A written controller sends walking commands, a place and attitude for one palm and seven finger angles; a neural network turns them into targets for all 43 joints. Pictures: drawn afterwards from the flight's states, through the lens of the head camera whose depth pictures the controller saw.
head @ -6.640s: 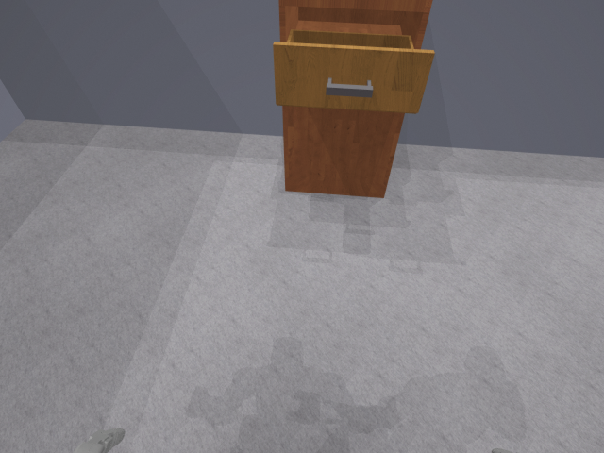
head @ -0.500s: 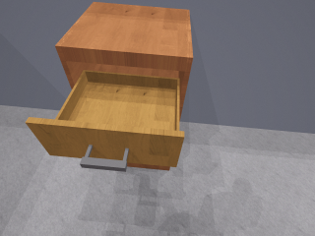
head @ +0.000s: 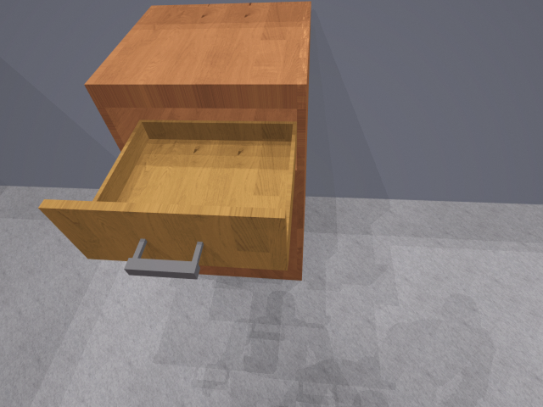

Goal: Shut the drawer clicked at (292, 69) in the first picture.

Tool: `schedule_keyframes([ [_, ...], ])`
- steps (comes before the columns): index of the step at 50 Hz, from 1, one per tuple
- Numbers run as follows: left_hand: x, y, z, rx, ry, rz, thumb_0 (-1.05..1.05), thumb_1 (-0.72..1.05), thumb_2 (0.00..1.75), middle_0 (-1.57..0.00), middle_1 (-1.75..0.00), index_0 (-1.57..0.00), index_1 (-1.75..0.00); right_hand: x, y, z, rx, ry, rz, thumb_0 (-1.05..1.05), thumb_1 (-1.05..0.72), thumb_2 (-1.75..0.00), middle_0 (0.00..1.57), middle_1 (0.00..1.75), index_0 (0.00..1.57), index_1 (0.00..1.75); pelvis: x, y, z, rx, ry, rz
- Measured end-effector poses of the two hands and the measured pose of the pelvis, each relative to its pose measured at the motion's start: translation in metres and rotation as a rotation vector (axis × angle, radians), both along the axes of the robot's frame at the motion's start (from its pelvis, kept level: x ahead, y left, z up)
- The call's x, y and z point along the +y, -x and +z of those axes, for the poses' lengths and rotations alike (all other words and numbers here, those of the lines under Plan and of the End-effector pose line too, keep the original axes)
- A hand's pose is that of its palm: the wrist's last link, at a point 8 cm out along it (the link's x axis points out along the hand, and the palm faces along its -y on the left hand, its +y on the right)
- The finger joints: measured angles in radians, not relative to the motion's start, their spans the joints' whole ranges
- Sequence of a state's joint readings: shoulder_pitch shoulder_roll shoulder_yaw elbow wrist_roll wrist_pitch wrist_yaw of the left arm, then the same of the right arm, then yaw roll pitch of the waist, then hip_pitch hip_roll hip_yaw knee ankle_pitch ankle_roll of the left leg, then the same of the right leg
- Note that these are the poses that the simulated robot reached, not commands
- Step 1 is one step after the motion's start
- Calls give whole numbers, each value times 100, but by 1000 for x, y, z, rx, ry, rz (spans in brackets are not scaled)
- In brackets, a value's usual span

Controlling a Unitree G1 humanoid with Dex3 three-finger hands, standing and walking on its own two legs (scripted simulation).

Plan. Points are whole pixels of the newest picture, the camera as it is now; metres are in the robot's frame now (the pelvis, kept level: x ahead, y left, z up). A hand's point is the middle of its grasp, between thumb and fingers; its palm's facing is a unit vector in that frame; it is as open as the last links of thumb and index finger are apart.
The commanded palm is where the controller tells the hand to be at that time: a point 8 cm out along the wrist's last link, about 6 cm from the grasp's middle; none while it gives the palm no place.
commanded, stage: come to a stop and stand still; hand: left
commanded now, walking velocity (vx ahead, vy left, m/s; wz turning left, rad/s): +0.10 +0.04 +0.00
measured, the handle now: (166, 257) +0.36 +0.23 -0.05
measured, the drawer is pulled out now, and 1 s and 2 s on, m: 0.30 0.30 0.30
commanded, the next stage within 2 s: look again from close up in 0.86 s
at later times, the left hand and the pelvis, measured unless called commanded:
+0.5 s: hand out of the picture +0.00 +0.20 -0.18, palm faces +0.04 -0.98 -0.19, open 7.3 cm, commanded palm none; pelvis +0.00 +0.03 -0.01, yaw -1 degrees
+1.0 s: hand out of the picture -0.01 +0.19 -0.18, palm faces +0.03 -0.98 -0.18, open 7.3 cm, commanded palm none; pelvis +0.00 +0.02 -0.01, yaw +0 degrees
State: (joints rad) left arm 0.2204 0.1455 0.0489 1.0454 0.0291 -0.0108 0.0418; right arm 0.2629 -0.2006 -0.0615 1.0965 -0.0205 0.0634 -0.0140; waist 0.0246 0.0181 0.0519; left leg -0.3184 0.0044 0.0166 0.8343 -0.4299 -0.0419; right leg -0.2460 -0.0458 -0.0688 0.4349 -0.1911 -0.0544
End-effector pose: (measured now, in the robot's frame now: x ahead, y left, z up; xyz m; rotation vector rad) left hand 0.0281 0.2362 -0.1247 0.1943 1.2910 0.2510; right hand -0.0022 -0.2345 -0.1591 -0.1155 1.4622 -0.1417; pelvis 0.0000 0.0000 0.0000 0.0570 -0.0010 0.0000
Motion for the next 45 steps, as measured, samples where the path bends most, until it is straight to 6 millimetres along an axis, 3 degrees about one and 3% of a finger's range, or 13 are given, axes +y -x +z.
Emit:
schedule_keyframes([
  [6,21,35,-6,52,14,24,0,91,90,-20,-30,-21,-30,15,-12,6,-77,18,29,0,-91,-90,20,30,20,30,18,14,-1,-2,7,-5],
  [12,43,59,-29,114,69,25,0,91,90,-20,-30,-20,-30,48,-11,7,-161,42,20,0,-91,-90,20,30,20,30,42,17,-11,-11,42,-15],
  [19,36,52,-29,112,108,14,0,91,90,-20,-30,-20,-30,66,14,13,-82,23,1,1,-93,-89,20,30,20,30,42,8,-5,4,32,-4],
  [26,10,35,-26,119,91,-16,1,92,90,-20,-30,-20,-30,58,25,-4,-10,-19,-42,0,-91,-89,20,30,20,30,26,1,-10,6,37,-10],
  [36,-4,30,-25,123,91,4,2,94,90,-20,-30,-20,-30,43,17,-1,12,-6,-26,0,-91,-89,20,30,20,30,14,-10,-7,5,55,7],
  [45,-6,36,-27,119,110,13,1,93,90,-20,-30,-20,-30,40,3,3,-27,14,-4,0,-91,-90,20,30,20,30,15,-8,-5,-8,61,5],
])
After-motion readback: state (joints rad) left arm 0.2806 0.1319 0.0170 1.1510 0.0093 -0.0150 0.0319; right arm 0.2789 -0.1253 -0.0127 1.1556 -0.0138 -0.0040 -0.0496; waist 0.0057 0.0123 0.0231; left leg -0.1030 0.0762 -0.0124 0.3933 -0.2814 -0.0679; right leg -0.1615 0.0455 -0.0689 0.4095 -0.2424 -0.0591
